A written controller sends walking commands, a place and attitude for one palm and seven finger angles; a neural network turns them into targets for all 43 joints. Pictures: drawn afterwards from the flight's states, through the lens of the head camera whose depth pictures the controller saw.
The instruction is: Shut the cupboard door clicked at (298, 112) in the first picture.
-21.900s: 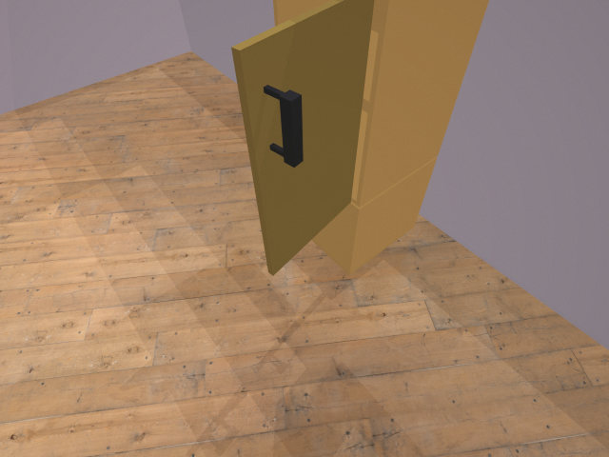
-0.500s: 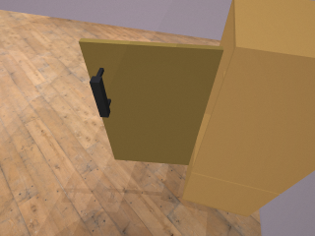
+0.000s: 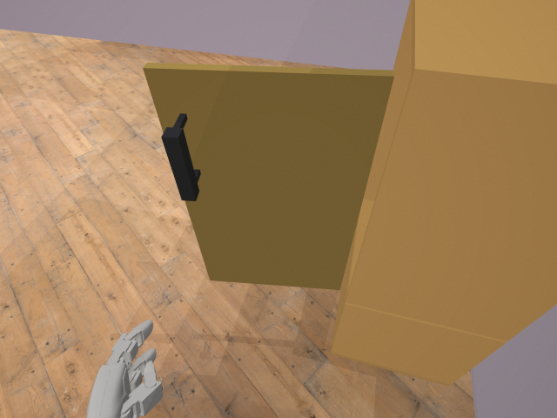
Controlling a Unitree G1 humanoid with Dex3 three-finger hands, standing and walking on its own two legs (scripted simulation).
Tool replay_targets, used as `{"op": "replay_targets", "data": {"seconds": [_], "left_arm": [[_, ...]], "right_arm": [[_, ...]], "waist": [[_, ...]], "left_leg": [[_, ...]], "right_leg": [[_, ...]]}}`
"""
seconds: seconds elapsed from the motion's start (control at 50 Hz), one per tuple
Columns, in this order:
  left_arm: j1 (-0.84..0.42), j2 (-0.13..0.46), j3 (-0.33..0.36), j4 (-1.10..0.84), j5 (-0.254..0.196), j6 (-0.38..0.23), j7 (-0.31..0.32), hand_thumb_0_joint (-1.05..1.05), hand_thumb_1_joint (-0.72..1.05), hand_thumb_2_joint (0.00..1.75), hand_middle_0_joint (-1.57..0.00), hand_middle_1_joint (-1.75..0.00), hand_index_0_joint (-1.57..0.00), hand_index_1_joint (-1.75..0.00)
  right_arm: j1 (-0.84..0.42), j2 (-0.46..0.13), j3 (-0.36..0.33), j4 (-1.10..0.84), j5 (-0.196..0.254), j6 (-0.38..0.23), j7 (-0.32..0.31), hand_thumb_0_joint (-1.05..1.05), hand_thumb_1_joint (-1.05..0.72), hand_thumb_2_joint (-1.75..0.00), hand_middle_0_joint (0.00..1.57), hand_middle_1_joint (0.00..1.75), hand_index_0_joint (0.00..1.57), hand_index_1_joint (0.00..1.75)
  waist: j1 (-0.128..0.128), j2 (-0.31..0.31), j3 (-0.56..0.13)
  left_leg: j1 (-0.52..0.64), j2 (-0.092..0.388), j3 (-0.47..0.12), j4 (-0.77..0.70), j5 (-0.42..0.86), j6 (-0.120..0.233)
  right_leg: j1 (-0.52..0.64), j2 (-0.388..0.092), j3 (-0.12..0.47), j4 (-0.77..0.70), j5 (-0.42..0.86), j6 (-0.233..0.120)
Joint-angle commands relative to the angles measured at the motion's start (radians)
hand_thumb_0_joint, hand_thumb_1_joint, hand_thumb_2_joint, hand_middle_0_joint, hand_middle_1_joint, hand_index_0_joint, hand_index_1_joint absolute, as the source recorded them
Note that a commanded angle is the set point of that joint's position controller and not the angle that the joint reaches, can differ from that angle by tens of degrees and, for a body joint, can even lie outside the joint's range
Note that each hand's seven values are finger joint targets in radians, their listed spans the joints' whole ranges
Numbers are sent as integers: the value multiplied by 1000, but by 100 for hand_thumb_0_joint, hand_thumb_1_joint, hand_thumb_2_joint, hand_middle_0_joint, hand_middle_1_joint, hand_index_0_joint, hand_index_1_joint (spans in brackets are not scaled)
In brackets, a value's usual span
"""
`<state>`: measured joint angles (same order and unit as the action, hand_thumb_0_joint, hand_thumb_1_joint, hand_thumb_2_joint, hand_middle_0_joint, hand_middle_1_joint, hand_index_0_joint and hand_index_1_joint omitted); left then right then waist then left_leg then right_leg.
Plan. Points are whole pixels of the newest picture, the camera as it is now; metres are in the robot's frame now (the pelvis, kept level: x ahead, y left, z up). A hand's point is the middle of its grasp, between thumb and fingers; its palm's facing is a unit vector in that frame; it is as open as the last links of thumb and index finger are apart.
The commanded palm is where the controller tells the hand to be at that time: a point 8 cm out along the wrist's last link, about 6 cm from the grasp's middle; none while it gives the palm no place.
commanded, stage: raise the hand and make a fist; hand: left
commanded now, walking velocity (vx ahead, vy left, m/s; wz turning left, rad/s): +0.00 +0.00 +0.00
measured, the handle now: (186, 158) +0.49 +0.17 +0.12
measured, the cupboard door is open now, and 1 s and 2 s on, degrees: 100 100 100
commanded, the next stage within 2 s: bring the fist close to the handle in 1.76 s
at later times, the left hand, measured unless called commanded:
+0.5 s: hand (162, 391) +0.16 +0.15 +0.01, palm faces -0.12 -0.99 -0.04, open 5.0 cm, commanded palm +0.14 +0.22 +0.02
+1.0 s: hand (118, 358) +0.18 +0.19 +0.08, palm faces -0.06 -1.00 -0.04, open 3.2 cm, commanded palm +0.16 +0.25 +0.08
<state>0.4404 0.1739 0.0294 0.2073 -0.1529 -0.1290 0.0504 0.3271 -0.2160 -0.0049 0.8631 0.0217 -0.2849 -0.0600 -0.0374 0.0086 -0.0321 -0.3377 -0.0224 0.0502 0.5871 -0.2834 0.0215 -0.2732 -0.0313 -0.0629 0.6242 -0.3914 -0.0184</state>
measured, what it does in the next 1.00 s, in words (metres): stands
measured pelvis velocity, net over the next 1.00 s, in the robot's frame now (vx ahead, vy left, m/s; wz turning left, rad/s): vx -0.03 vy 0.02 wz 0.00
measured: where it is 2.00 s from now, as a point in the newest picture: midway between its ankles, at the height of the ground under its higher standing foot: outside the picture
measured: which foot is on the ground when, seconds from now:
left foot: down 0.00-1.00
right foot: down 0.00-1.00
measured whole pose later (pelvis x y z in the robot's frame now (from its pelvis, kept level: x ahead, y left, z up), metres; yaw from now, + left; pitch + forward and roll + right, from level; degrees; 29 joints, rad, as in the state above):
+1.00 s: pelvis -0.03 +0.02 -0.03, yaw +0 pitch +4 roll -2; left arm 0.39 0.27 0.13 -0.21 -0.29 -0.19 -0.25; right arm 0.26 -0.25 0.03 0.54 0.06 -0.27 -0.06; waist 0.01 0.04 -0.07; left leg -0.55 0.01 0.03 0.85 -0.37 0.04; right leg -0.45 -0.01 -0.08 0.81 -0.43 -0.01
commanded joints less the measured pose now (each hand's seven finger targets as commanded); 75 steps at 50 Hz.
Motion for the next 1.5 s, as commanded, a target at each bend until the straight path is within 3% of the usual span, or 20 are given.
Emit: {"op": "replay_targets", "data": {"seconds": [0.0, 0.02, 0.06, 0.1, 0.14, 0.18, 0.24, 0.28, 0.34, 0.38, 0.48, 0.52, 0.56, 0.6, 0.72, 0.86, 1.04, 1.16, 1.34, 1.48], "left_arm": [[181, -5, 101, 29, -69, -283, -170, 0, 90, 90, -35, -46, -35, -46], [225, -30, 98, 36, -93, -365, -249, 0, 90, 90, -36, -48, -36, -48], [174, 54, 139, 2, -116, -513, -405, 0, 90, 90, -40, -52, -40, -52], [158, 141, 202, -55, -131, -474, -462, 0, 90, 90, -44, -56, -44, -56], [62, 180, 226, -213, -175, -389, -451, 0, 90, 90, -47, -60, -47, -60], [-92, 189, 197, -394, -180, -361, -396, 0, 90, 90, -51, -64, -51, -64], [-222, 171, 129, -632, -140, -406, -303, 0, 90, 90, -57, -70, -57, -70], [-288, 161, 81, -651, -122, -431, -285, 0, 90, 90, -60, -74, -60, -74], [-215, 153, 50, -549, -119, -393, -319, 0, 90, 90, -66, -80, -66, -80], [-147, 185, 93, -440, -119, -305, -345, 0, 90, 90, -69, -84, -69, -84], [-51, 233, 218, -482, -159, -148, -339, 0, 90, 90, -79, -94, -79, -94], [-31, 210, 234, -531, -178, -151, -316, 0, 90, 90, -82, -98, -82, -98], [-39, 187, 209, -562, -179, -176, -301, 0, 90, 90, -86, -102, -86, -102], [-51, 173, 182, -545, -173, -195, -304, 0, 90, 90, -90, -106, -90, -106], [-80, 192, 161, -585, -165, -206, -328, 0, 90, 90, -101, -118, -101, -118], [-127, 212, 191, -650, -161, -159, -296, 0, 90, 90, -113, -132, -113, -132], [-198, 217, 191, -623, -160, -35, -316, 0, 90, 90, -130, -150, -130, -150], [-279, 245, 230, -648, -174, -8, -327, 0, 90, 90, -130, -150, -130, -150], [-377, 286, 265, -593, -187, 66, -358, 0, 90, 90, -130, -150, -130, -150], [-331, 285, 284, -563, -195, 75, -361, 0, 90, 90, -130, -150, -130, -150]], "right_arm": [[-153, -142, -72, -261, -18, -80, 45, 0, -90, -90, 20, 30, 20, 30], [-172, -138, -79, -291, -22, -72, 55, 0, -90, -90, 20, 30, 20, 30], [-196, -149, -91, -349, -18, -60, 71, 0, -90, -90, 20, 30, 20, 30], [-218, -155, -91, -438, 7, -28, 74, 0, -90, -90, 20, 30, 20, 30], [-235, -155, -82, -515, 23, -3, 54, 0, -90, -90, 20, 30, 20, 30], [-225, -149, -69, -555, 26, 4, 29, 0, -90, -90, 20, 30, 20, 30], [-162, -136, -56, -542, 15, -16, 10, 0, -90, -90, 20, 30, 20, 30], [-136, -143, -44, -508, 11, -30, -6, 0, -90, -90, 20, 30, 20, 30], [-119, -153, -36, -477, 17, -45, -18, 0, -90, -90, 20, 30, 20, 30], [-124, -151, -30, -469, 27, -34, -22, 0, -90, -90, 20, 30, 20, 30], [-153, -126, -25, -509, 30, -7, -25, 0, -90, -90, 20, 30, 20, 30], [-152, -114, -24, -511, 26, -4, -21, 0, -90, -90, 20, 30, 20, 30], [-144, -114, -20, -503, 21, -12, -15, 0, -90, -90, 20, 30, 20, 30], [-137, -123, -19, -495, 18, -20, -11, 0, -90, -90, 20, 30, 20, 30], [-118, -148, -23, -490, 29, -51, -8, 0, -90, -90, 20, 30, 20, 30], [-122, -147, -11, -485, 33, -51, -11, 0, -90, -90, 20, 30, 20, 30], [-141, -151, 10, -482, 40, -33, -7, 0, -90, -90, 20, 30, 20, 30], [-158, -148, 20, -465, 40, -40, -9, 0, -90, -90, 20, 30, 20, 30], [-193, -151, 29, -437, 51, -57, -17, 0, -90, -90, 20, 30, 20, 30], [-195, -154, 24, -430, 45, -74, -12, 0, -90, -90, 20, 30, 20, 30]], "waist": [[70, -266, -39], [95, -298, -70], [94, -202, -131], [126, -59, -174], [116, -35, -214], [77, -15, -187], [20, 78, -223], [-25, 17, -190], [-27, 31, -173], [6, 27, -149], [83, 20, -240], [83, -33, -253], [72, 7, -230], [57, -25, -178], [49, 18, -199], [59, 67, -201], [56, 54, -114], [62, 60, -151], [77, 43, -89], [85, -2, -72]], "left_leg": [[-186, 3, -71, 161, 157, -27], [-264, -6, -60, 214, 119, -35], [-369, -13, -47, 318, 56, -42], [-397, -25, -14, 343, 12, -25], [-409, -27, -6, 351, -81, -11], [-406, -8, -30, 363, -170, 3], [-319, 16, -65, 373, -141, 19], [-329, 30, -85, 388, -146, 26], [-339, 33, -92, 382, -137, 24], [-361, 30, -92, 358, -121, 23], [-285, 20, -86, 277, -24, 15], [-256, 25, -88, 254, 22, 10], [-223, 26, -91, 231, 47, 8], [-235, 27, -97, 218, 34, 9], [-163, 30, -100, 178, 4, 11], [-69, 36, -116, 105, 38, 7], [-15, 41, -117, 22, 25, 6], [59, 37, -111, -11, 89, 7], [88, 31, -106, -82, 44, 13], [82, 22, -90, -81, 65, 14]], "right_leg": [[-291, 19, -15, 97, 260, 5], [-314, 16, 1, 158, 260, 8], [-359, -4, 69, 241, 223, 3], [-344, -14, 127, 237, 107, -5], [-338, -21, 180, 169, -101, 6], [-430, -7, 200, 130, -299, 11], [-475, 22, 149, 158, -232, -5], [-508, 38, 130, 170, -209, -1], [-494, 43, 118, 168, -166, 0], [-443, 41, 128, 137, -162, 2], [-266, 22, 115, 111, -39, 10], [-238, 21, 90, 120, 59, 18], [-256, 32, 56, 136, 119, 13], [-278, 40, 44, 132, 100, 10], [-275, 45, 27, 115, 55, 1], [-217, 53, -7, 94, 123, -5], [-158, 57, -14, 6, 140, -2], [-93, 55, -15, -34, 196, -3], [-47, 48, -2, -124, 143, 0], [-21, 41, 18, -155, 155, 3]]}}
